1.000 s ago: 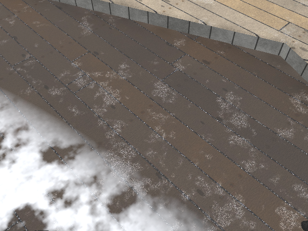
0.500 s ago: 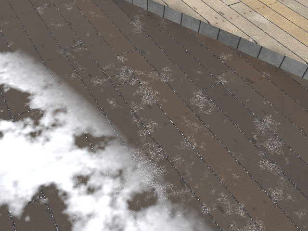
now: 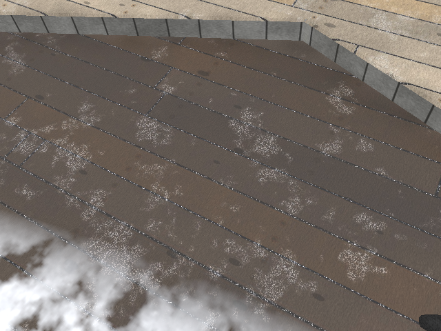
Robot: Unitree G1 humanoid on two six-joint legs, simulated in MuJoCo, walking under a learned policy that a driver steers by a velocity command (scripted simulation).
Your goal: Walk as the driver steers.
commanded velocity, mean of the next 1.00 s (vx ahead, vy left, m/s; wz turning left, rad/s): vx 0.37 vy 0.00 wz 0.31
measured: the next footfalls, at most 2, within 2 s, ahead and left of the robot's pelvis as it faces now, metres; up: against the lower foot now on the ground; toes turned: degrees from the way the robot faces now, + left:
left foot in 0.24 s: +0.13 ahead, +0.13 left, +0.00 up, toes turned -18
right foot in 0.54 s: +0.10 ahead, -0.11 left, +0.00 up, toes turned +2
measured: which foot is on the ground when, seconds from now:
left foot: up 0.00-0.22, down 0.24-0.52, up 0.54-0.86, down 0.88-1.00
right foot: down 0.00-0.26, up 0.28-0.52, down 0.54-0.88, up 0.90-1.00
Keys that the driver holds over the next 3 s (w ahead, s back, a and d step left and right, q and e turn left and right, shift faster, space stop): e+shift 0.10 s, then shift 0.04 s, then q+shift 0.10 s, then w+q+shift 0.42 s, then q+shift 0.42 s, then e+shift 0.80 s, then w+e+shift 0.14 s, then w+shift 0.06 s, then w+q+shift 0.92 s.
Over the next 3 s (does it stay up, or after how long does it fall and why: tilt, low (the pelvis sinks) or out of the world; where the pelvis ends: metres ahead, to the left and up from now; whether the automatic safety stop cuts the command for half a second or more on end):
stays up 1.09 0.10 -0.01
